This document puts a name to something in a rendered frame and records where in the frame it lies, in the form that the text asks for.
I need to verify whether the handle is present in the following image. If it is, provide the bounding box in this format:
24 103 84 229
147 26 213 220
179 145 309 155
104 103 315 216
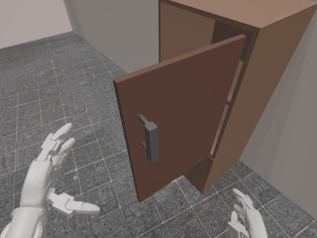
138 113 159 162

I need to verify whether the cupboard door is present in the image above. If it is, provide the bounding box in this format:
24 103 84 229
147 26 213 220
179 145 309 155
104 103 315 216
113 34 247 203

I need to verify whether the robot left hand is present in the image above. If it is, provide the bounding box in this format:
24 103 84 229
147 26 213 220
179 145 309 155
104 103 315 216
19 123 100 218

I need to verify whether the robot right hand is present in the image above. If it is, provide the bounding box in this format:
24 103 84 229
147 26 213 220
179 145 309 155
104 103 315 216
228 188 268 238

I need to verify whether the robot left forearm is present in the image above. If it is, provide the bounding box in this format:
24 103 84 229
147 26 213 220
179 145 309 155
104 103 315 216
0 205 50 238

